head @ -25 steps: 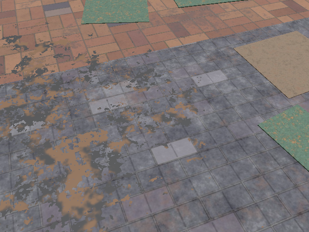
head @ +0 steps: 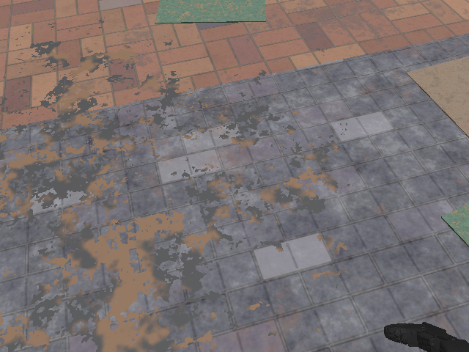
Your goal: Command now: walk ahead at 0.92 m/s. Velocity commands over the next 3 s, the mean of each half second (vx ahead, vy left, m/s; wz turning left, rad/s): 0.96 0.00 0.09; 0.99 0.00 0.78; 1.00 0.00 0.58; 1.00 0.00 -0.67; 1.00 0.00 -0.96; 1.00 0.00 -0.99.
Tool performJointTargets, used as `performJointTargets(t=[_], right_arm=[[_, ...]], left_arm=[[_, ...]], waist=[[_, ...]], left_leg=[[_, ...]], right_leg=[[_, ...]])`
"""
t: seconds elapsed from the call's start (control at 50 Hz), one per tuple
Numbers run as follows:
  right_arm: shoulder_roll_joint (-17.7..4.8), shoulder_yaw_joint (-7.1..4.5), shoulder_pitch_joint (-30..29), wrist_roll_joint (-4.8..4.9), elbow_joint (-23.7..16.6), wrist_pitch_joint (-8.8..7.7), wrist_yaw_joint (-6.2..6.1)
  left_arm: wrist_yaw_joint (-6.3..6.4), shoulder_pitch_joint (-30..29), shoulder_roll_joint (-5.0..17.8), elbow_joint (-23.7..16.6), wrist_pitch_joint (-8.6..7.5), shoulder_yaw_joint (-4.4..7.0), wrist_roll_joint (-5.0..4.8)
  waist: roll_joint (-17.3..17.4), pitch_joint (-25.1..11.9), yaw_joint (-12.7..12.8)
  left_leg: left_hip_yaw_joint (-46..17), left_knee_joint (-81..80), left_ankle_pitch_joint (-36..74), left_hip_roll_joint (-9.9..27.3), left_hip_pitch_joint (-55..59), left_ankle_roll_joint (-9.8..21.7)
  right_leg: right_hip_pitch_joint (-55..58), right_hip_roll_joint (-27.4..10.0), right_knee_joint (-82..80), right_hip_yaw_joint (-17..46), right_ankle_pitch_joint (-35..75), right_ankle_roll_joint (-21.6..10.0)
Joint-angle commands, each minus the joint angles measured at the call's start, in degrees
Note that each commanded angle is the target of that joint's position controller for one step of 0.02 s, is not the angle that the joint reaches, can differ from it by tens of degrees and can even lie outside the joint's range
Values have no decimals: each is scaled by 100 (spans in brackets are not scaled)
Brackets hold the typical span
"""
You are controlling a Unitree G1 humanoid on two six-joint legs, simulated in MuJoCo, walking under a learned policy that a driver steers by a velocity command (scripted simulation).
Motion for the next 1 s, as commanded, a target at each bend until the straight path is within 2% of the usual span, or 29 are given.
performJointTargets(t=[0.02,0.06,0.08,0.1,0.12,0.14,0.16,0.18,0.2,0.24,0.28,0.32,0.4,0.48,0.52,0.54,0.56,0.58,0.6,0.62,0.64,0.66,0.7,0.74,0.8,0.88,0.92,0.96,1.0], right_arm=[[-200,41,-910,37,-654,-98,-32],[-422,-33,-203,22,-550,-121,-160],[-658,-131,859,32,-286,-140,-248],[-875,-256,2174,30,114,-159,-336],[-1363,-410,3176,-82,329,-194,-406],[-1636,-482,3180,-143,417,-217,-322],[-1398,-452,2655,-61,386,-211,-236],[-989,-354,2185,-49,386,-274,-239],[-631,-270,2063,-53,458,-342,-230],[-277,-125,1992,-42,637,-439,-273],[-245,-74,2228,68,768,-531,-307],[-366,-62,2496,110,806,-582,-313],[-303,25,2979,203,785,-650,-299],[-890,-39,3292,238,790,-647,-377],[-1195,-100,3290,152,786,-583,-423],[-1325,-135,3236,61,791,-514,-452],[-1346,-169,3027,42,736,-466,-462],[-726,-59,3054,1,514,-473,-432],[-21,59,3767,470,221,-486,-364],[-611,-25,3172,419,195,-441,-449],[-670,-65,2655,342,153,-395,-423],[-535,-51,2482,290,113,-342,-378],[-240,-36,2394,75,-51,-146,-242],[-83,-10,2050,34,-315,28,-151],[-97,54,1328,24,-726,110,-15],[-350,85,523,53,-1057,99,104],[-462,73,389,49,-1074,60,127],[-701,-2,944,99,-918,33,68],[-1129,-227,2793,125,-452,34,-66]], left_arm=[[20,-79,877,-171,-77,130,-5],[39,-64,1111,-120,-44,173,26],[79,-134,1278,-110,8,221,68],[98,-363,1408,-154,63,266,58],[65,-368,1067,-290,71,204,81],[-86,13,231,-517,-38,64,-198],[-79,-495,829,-642,-95,191,-189],[-64,-1141,948,-822,-92,235,-175],[-83,-1299,816,-859,-94,197,-120],[-192,-1230,454,-912,80,130,107],[-285,-1519,326,-1100,232,86,160],[-328,-2193,405,-1394,307,51,186],[-406,-3632,417,-2007,225,-77,130],[-314,-3993,632,-2255,202,-86,25],[-168,-3379,1027,-2168,189,50,52],[-87,-2420,1307,-1930,169,166,28],[5,-1276,1515,-1631,148,268,48],[122,-300,2021,-1534,148,395,217],[29,-668,2191,-1549,150,462,331],[-66,-1292,1659,-1681,178,433,286],[-84,-1654,1167,-1665,131,313,242],[-89,-1724,981,-1549,98,281,264],[-55,-1586,746,-1265,30,201,191],[-99,-1476,644,-1072,-53,182,22],[-133,-1625,684,-1052,-146,169,18],[-65,-1490,1072,-1046,-209,214,27],[12,-1216,1323,-1036,-153,233,1],[121,-1115,1710,-1136,36,319,24],[153,-1537,2007,-1364,276,428,88]], waist=[[-659,998,-303],[-964,383,-695],[-1101,-166,-1180],[-995,-775,-1812],[-462,-1448,-2051],[1435,-2126,-1316],[827,-1530,-1262],[297,-605,-1101],[-251,-157,-910],[-161,149,-416],[42,537,-293],[44,888,-363],[-57,1236,-672],[129,893,-726],[416,162,-400],[550,-414,56],[500,-958,640],[-156,-1814,767],[-2091,-2637,-71],[-1144,-1887,-55],[-533,-982,-92],[-95,-458,-213],[-349,-27,-532],[-486,259,-672],[-488,627,-793],[-217,996,-771],[-253,905,-773],[-614,383,-1131],[-810,-540,-2057]], left_leg=[[406,-741,-170,-304,384,334],[609,-740,-673,-786,1604,584],[531,-718,-968,-954,2679,696],[358,-1066,-908,-868,4192,791],[-990,-1106,-2629,288,5777,896],[-4625,-2497,-5010,1735,6867,1317],[-5196,-3248,-4986,1601,6333,1251],[-4050,-3086,-3914,1474,5471,1200],[-3307,-3189,-2978,1278,4545,1134],[-2397,-3399,-2523,857,3373,899],[-1976,-3713,-2334,692,2954,869],[-1516,-3994,-1741,509,2864,866],[-894,-4310,528,34,2394,840],[-1050,-3937,3531,363,3879,752],[-1159,-2775,5092,454,4707,649],[-1203,-1578,5153,468,4672,595],[-1117,-85,4152,255,3948,560],[-978,1929,1713,-120,2775,607],[-973,3807,-2105,-856,891,433],[-1057,4019,-1650,-430,296,573],[-1010,3744,-1212,-180,133,555],[-976,3534,-1124,-4,267,530],[-930,3348,-1115,244,469,451],[-842,3231,-1023,446,170,378],[-478,2595,-131,423,9,320],[210,660,735,155,452,534],[650,79,785,-252,870,700],[847,-72,237,-684,1513,852],[582,-73,-531,-957,3378,1100]], right_leg=[[-559,-1364,-71,211,3668,-783],[-345,-1466,1226,-41,6857,-672],[-477,-1528,2425,-93,7549,-612],[-1112,-1371,3959,-214,7011,-526],[-2548,-963,5978,-193,4524,-541],[-4619,192,8036,312,-440,-343],[-5356,-18,8416,838,-155,-570],[-5585,-357,8359,616,365,-588],[-5337,-577,8016,562,574,-594],[-4786,-816,7513,602,606,-484],[-5006,-982,7174,484,597,-323],[-5575,-1066,6724,190,1017,-194],[-4710,-765,4221,-430,2340,-16],[-4002,-292,3063,-517,2615,-125],[-3209,75,2887,-432,1756,-231],[-2238,136,2888,-277,1271,-311],[-872,-178,2764,-123,1178,-323],[490,-1562,3015,1235,-635,-337],[1575,-2916,1801,4457,-2038,-900],[896,-2601,1383,4220,-2420,-778],[26,-2403,1384,3144,-1760,-687],[-734,-2253,1225,2450,-799,-607],[-1600,-1990,1049,1312,-30,-407],[-1859,-1862,846,544,429,-234],[-2315,-1493,524,-691,1417,-48],[-2084,-1252,249,-1614,2939,71],[-1442,-1303,636,-1836,5188,139],[-740,-1475,1710,-1837,7425,180],[-1021,-1710,4124,-1600,7909,-2]])
Next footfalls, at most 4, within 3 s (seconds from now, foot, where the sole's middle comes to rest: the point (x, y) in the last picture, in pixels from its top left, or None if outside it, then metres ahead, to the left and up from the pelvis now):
0.10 left None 0.28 0.11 -0.77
0.56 right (292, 267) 0.75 -0.04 -0.77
1.04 left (211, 177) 1.09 0.26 -0.77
1.46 right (179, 98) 1.51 0.45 -0.77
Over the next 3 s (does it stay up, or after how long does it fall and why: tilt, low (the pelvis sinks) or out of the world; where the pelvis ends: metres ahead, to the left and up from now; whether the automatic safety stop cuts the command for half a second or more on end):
stays up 2.53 0.79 0.00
